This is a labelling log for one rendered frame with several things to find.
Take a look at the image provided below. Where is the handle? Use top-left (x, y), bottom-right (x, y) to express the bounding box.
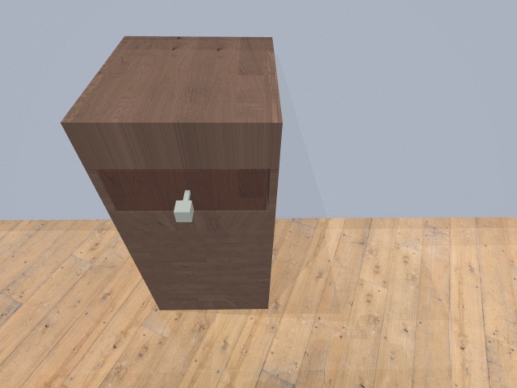
top-left (174, 190), bottom-right (194, 222)

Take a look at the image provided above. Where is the cabinet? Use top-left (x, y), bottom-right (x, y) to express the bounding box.
top-left (61, 36), bottom-right (283, 310)

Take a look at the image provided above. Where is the drawer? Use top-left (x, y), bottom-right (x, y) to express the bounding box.
top-left (97, 169), bottom-right (268, 211)

